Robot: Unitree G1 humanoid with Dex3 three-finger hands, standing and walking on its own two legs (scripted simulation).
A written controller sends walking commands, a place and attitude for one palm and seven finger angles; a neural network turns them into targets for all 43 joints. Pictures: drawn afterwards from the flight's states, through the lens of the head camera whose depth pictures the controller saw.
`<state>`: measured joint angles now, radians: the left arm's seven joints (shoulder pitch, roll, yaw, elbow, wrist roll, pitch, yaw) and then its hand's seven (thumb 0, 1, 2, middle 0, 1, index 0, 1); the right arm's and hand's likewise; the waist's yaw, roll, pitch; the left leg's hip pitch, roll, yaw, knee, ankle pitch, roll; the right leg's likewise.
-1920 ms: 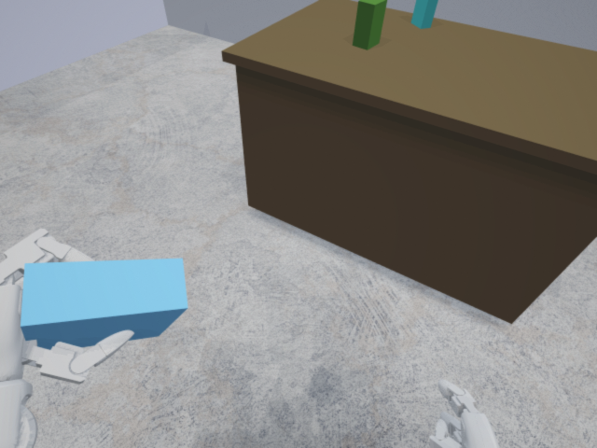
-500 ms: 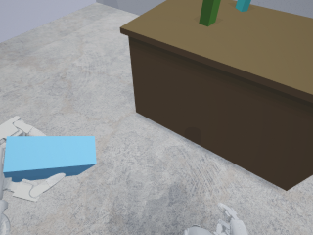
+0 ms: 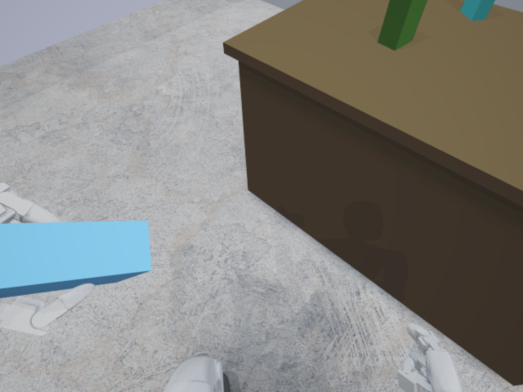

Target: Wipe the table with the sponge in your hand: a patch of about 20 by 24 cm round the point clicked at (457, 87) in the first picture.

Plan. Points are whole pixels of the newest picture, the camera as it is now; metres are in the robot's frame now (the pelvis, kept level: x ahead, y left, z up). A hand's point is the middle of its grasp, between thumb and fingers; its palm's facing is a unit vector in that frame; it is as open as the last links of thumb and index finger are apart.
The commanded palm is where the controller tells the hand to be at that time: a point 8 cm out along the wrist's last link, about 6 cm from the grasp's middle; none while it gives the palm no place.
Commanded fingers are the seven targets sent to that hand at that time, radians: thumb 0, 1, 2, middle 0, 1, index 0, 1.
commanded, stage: walk to a spot facing it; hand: left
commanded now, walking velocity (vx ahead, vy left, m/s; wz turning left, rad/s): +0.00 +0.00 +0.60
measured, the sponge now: (90, 258) +0.23 +0.20 +0.16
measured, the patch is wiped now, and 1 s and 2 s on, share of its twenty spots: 0.00 0.00 0.00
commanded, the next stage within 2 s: turn to face it in 0.04 s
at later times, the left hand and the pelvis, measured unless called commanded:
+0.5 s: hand (44, 269) +0.21 +0.22 +0.18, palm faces +0.54 -0.73 -0.42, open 9.6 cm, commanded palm +0.17 +0.24 +0.18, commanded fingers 0.00 0.10 1.30 -1.20 -1.60 -1.20 -1.60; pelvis +0.02 -0.04 -0.01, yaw +1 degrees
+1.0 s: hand (160, 251) +0.24 +0.12 +0.17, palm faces +0.17 -0.88 -0.44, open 9.6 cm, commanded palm +0.20 +0.16 +0.18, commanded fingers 0.00 0.10 1.30 -1.20 -1.60 -1.20 -1.60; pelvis -0.03 -0.06 +0.00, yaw -17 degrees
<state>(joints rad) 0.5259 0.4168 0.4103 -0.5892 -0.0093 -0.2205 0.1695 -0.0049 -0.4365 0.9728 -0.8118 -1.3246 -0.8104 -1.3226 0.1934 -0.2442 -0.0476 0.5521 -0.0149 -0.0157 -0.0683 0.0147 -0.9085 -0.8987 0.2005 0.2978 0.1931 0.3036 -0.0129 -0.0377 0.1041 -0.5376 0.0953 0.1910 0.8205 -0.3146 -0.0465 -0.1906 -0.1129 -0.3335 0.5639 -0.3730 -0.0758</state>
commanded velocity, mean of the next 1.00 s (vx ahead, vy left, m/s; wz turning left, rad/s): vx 0.00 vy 0.00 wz -0.47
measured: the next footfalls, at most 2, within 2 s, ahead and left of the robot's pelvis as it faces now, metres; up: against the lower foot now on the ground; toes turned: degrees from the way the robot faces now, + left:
left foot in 0.10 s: +0.14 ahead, +0.13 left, +0.00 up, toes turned +13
right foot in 0.50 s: +0.06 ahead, -0.15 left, +0.00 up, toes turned -5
